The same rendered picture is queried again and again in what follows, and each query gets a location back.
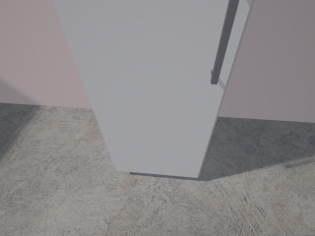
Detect handle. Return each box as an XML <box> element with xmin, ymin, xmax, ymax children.
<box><xmin>211</xmin><ymin>0</ymin><xmax>239</xmax><ymax>85</ymax></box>

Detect fridge door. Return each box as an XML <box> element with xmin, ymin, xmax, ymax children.
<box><xmin>52</xmin><ymin>0</ymin><xmax>252</xmax><ymax>178</ymax></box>

